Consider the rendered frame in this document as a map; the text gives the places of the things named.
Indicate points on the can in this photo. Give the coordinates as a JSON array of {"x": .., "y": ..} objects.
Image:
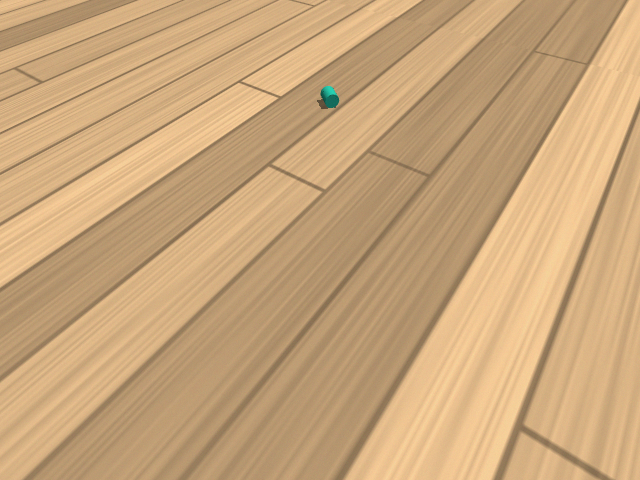
[{"x": 329, "y": 97}]

